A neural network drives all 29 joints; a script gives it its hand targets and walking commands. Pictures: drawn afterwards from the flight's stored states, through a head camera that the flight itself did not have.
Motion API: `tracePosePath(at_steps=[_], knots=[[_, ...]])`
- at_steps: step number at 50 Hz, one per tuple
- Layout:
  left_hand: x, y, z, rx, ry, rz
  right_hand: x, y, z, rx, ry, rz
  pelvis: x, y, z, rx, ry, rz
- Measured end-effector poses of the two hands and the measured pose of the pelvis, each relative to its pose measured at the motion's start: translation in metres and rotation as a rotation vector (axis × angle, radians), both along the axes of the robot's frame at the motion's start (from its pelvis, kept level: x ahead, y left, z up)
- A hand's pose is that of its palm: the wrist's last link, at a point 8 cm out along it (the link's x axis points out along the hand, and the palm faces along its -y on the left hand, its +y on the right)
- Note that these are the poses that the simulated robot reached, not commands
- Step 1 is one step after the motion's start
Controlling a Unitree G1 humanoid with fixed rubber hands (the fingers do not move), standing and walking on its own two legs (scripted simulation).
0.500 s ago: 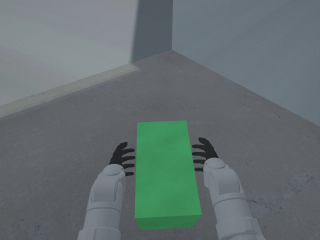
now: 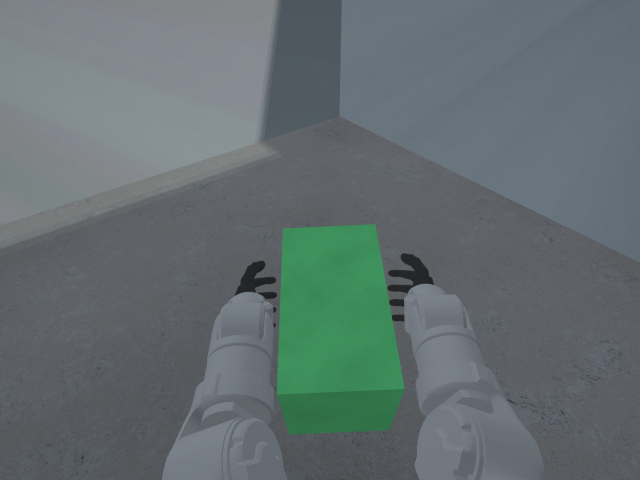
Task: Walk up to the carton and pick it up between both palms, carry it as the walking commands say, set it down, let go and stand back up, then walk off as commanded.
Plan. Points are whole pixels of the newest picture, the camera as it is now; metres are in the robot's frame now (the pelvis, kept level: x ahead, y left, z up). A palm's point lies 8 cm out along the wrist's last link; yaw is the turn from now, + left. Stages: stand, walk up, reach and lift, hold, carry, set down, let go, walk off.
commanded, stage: set down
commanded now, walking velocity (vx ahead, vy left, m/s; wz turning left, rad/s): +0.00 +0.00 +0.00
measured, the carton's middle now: (333, 325) +0.37 -0.01 -0.02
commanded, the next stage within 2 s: none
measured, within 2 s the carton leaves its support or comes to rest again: neither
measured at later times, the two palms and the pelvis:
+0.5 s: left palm (261, 336) +0.36 +0.11 -0.03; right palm (409, 330) +0.37 -0.13 -0.03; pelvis +0.02 -0.02 -0.01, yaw +0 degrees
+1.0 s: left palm (264, 359) +0.39 +0.11 -0.13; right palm (392, 349) +0.40 -0.12 -0.13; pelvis +0.01 +0.00 -0.07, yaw +0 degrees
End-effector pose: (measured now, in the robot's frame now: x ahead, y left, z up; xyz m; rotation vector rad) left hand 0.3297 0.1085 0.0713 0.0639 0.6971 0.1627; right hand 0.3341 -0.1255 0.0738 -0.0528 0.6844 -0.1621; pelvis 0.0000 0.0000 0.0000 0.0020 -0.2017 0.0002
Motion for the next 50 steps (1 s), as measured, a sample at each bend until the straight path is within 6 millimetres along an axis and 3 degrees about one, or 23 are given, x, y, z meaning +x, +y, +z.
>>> tracePosePath(at_steps=[10,28,37,50], knots=[[0.014,-0.001,-0.035,-0.001,0.009,0.013,0.016,-0.001,-0.034,-0.004,0.004,0.012,0.002,-0.002,-0.003,0.006,0.070,-0.015],[0.038,-0.004,-0.119,0.002,-0.016,0.014,0.040,-0.004,-0.120,0.015,-0.018,0.003,0.017,-0.020,-0.013,-0.004,0.401,0.005],[0.046,-0.001,-0.159,-0.022,-0.034,0.034,0.052,0.000,-0.156,0.026,-0.040,-0.024,0.019,-0.019,-0.032,-0.015,0.552,0.009],[0.060,0.004,-0.206,-0.052,-0.061,0.078,0.064,0.008,-0.201,0.035,-0.073,-0.052,0.013,-0.004,-0.075,-0.024,0.672,0.007]])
